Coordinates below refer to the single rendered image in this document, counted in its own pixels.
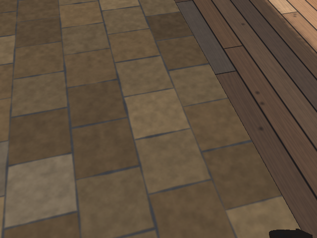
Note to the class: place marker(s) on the right robot hand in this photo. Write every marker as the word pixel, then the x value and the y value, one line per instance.
pixel 281 233

